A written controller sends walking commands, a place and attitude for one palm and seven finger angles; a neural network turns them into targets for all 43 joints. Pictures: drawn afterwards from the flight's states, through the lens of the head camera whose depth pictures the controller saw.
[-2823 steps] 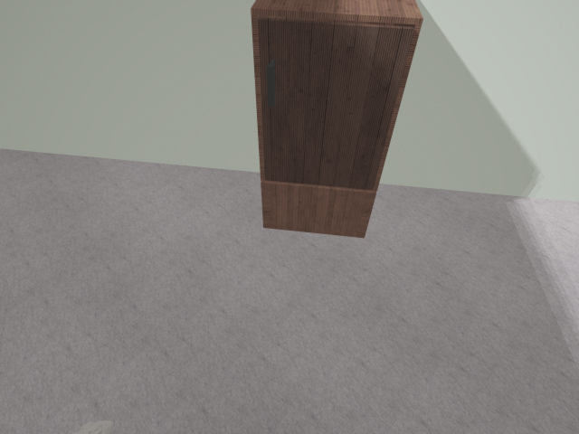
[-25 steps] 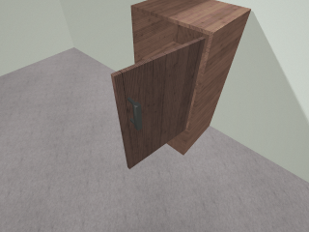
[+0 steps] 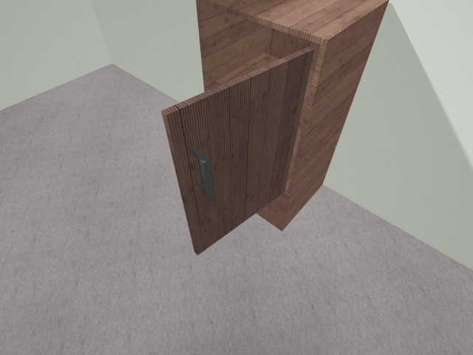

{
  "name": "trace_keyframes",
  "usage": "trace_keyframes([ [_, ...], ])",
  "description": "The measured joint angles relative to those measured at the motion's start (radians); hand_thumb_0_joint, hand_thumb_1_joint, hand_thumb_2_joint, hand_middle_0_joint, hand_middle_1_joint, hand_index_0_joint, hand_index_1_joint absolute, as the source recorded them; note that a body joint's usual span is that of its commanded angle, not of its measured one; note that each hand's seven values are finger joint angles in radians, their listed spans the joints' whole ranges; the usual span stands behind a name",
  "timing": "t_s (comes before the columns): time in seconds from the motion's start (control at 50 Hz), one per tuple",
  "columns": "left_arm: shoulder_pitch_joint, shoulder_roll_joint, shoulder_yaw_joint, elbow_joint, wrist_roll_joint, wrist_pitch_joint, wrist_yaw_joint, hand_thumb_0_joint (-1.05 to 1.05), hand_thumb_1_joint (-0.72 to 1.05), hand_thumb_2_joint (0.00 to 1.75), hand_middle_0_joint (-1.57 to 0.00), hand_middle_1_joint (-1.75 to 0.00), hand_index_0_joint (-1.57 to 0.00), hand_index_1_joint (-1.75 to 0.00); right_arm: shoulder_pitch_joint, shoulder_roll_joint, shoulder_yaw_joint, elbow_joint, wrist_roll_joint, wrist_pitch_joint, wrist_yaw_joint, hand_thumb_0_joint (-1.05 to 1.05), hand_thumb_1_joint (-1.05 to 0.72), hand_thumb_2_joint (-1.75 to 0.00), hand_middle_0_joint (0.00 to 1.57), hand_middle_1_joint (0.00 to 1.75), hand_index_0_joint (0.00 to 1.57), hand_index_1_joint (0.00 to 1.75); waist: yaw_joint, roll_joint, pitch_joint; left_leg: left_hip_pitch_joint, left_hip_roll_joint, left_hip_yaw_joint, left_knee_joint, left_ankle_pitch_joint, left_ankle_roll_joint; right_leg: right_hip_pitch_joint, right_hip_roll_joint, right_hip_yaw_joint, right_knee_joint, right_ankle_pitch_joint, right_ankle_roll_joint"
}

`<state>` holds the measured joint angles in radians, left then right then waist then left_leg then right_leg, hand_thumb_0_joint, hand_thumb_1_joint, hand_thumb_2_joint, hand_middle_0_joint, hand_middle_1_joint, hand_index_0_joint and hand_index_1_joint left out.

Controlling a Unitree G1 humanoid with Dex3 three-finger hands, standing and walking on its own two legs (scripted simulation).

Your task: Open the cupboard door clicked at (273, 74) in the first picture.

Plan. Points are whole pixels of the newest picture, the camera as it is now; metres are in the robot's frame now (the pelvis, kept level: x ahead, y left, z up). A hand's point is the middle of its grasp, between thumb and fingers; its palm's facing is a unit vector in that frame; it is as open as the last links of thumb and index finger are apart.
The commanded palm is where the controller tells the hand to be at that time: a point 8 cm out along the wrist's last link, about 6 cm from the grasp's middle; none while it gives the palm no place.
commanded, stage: look to check the result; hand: left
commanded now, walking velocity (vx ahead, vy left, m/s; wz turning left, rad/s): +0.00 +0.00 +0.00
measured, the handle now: (201, 172) +0.50 +0.11 -0.03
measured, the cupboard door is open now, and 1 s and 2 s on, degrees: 81 81 81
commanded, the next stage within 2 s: stand and wait in 0.26 s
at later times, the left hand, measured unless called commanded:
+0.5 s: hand out of the picture -0.01 +0.16 -0.18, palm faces +0.06 -0.98 -0.18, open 7.4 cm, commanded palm none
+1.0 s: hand out of the picture -0.02 +0.16 -0.18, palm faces +0.05 -0.98 -0.20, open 7.4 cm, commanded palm none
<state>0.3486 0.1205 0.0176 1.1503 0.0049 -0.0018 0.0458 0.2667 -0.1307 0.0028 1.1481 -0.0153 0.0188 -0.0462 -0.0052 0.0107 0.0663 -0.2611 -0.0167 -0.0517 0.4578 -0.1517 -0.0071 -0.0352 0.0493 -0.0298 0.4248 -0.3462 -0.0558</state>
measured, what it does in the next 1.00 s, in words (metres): stands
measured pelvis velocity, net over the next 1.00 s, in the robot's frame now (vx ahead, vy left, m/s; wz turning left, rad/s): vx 0.01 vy -0.01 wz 0.00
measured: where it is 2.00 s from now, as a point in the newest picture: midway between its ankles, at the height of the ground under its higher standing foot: outside the picture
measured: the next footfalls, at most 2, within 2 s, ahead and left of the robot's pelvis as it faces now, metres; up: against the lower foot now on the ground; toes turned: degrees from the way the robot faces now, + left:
none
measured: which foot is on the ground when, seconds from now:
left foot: down 0.00-1.00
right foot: down 0.00-1.00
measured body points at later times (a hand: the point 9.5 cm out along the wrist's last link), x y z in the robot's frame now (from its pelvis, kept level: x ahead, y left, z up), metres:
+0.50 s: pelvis +0.01 -0.01 +0.00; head +0.02 -0.01 +0.45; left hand -0.01 +0.21 -0.16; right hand +0.01 -0.23 -0.16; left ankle +0.06 +0.12 -0.74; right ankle -0.07 -0.08 -0.74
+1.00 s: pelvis +0.01 -0.01 +0.00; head +0.02 -0.01 +0.45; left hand -0.02 +0.21 -0.16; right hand +0.01 -0.23 -0.16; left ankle +0.06 +0.12 -0.74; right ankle -0.07 -0.08 -0.74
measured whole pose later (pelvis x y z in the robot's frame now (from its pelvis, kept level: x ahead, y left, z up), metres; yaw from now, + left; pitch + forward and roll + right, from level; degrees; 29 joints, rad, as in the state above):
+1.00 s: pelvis +0.01 -0.01 +0.00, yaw +0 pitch -3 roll +0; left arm 0.32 0.14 0.02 1.14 0.00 0.00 0.04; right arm 0.24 -0.16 0.00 1.15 -0.01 0.01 -0.05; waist 0.00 0.00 0.07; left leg -0.24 -0.01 -0.05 0.45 -0.16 -0.02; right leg 0.00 0.06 -0.03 0.39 -0.34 -0.06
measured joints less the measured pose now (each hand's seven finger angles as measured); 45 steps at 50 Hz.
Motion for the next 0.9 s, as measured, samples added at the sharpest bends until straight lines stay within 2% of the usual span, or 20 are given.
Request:
trace_keyframes([
  [0.9,-0.029,0.017,0.0,-0.014,0.0,-0.003,-0.004,0.0,0.91,0.9,-0.2,-0.3,-0.2,-0.3,-0.022,-0.02,0.0,0.002,0.001,-0.003,-0.001,0.0,-0.91,-0.9,0.2,0.29,0.2,0.3,0.002,-0.01,0.001,0.022,0.008,0.0,-0.01,-0.009,-0.009,0.029,0.007,0.002,-0.029,0.003,-0.008],
])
